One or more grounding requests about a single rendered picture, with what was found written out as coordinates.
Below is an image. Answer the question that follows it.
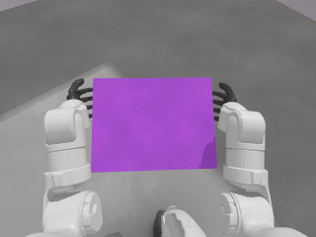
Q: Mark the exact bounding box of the carton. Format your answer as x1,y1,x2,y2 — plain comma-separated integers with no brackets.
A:
91,77,217,173

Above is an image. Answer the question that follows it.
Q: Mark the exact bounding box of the right robot foot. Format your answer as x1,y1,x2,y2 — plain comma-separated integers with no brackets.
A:
156,209,166,237

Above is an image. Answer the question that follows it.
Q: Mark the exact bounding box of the left robot forearm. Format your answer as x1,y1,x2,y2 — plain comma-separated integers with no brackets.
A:
41,99,92,231

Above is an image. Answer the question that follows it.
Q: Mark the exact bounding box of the right robot forearm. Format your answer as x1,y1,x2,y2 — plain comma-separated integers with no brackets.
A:
217,102,275,224

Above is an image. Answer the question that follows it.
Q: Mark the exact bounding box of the left robot hand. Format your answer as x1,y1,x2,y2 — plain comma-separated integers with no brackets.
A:
66,78,93,119

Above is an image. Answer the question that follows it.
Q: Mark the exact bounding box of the right robot upper arm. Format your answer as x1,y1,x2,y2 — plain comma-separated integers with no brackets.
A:
215,191,308,237

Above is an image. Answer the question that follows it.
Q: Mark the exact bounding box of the left robot upper arm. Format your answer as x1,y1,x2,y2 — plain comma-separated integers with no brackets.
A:
25,191,103,237

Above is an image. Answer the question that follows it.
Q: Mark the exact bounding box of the right robot hand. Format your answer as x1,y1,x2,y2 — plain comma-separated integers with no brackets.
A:
212,82,237,121

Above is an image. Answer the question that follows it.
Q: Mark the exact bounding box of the robot right shin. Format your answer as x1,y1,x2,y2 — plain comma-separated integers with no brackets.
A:
161,205,177,237

